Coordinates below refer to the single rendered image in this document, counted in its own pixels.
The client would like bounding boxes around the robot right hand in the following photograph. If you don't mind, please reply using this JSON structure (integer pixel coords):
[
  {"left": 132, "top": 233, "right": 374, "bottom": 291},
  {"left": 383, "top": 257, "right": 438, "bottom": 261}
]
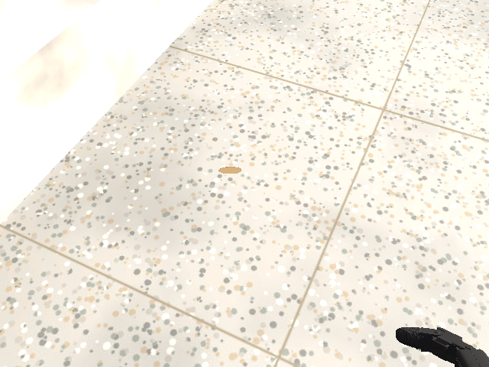
[{"left": 396, "top": 327, "right": 489, "bottom": 367}]

